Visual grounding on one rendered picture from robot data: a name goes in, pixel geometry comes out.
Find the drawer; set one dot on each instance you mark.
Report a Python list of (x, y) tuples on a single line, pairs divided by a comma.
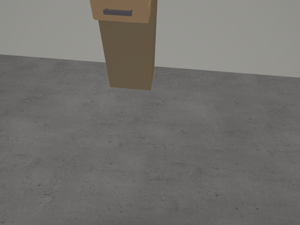
[(141, 10)]

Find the cabinet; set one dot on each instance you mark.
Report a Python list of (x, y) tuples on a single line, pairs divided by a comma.
[(129, 49)]

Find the handle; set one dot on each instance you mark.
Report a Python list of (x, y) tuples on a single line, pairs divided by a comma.
[(117, 12)]

